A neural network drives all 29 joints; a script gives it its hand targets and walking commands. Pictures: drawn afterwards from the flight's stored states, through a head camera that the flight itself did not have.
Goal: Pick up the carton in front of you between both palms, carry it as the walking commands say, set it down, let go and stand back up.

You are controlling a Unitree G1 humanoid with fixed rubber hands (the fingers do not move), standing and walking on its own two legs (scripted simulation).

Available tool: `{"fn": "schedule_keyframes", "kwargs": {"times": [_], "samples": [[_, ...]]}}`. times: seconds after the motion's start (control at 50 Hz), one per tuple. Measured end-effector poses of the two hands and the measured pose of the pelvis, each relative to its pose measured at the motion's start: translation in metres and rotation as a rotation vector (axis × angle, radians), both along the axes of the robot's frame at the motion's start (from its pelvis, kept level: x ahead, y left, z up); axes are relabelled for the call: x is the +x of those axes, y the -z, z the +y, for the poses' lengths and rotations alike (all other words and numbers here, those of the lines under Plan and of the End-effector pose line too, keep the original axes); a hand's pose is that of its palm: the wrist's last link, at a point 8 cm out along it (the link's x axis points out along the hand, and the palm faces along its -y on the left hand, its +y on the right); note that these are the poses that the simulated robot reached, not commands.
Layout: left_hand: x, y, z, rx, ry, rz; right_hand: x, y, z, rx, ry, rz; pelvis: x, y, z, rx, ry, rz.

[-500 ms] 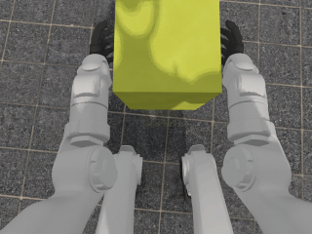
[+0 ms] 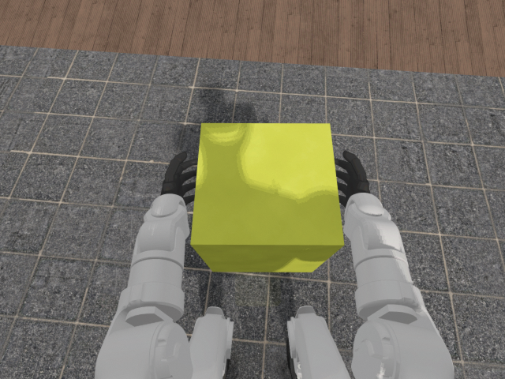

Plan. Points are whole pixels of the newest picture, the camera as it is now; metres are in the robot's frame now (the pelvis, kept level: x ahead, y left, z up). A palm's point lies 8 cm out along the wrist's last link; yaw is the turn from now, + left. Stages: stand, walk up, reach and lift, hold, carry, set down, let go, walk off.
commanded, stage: reach and lift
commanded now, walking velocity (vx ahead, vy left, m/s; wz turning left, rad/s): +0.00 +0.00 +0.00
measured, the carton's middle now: (263, 207) +0.42 -0.01 -0.10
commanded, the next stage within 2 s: hold in 1.66 s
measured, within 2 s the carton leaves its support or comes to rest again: neither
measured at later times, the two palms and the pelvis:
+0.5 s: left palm (135, 192) +0.36 +0.15 +0.12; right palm (400, 190) +0.36 -0.15 +0.12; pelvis +0.04 +0.00 +0.12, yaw +0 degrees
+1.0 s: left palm (110, 189) +0.34 +0.15 +0.17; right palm (429, 187) +0.34 -0.15 +0.17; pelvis +0.03 +0.00 +0.14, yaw +0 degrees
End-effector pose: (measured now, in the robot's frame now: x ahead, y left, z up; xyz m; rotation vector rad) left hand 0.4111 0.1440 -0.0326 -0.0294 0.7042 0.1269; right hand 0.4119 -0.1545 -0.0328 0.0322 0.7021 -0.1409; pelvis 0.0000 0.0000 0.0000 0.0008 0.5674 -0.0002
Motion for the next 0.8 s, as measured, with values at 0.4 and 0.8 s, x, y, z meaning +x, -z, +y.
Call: {"fn": "schedule_keyframes", "kwargs": {"times": [0.4, 0.8], "samples": [[-0.045, -0.119, 0.003, 0.003, 0.001, -0.006, -0.045, -0.120, 0.002, -0.006, 0.000, -0.005, 0.034, -0.101, 0.001, -0.001, 0.000, -0.304], [-0.077, -0.199, 0.005, 0.024, 0.018, -0.016, -0.076, -0.200, 0.004, -0.026, -0.017, -0.016, 0.039, -0.143, 0.000, -0.001, -0.001, -0.620]]}}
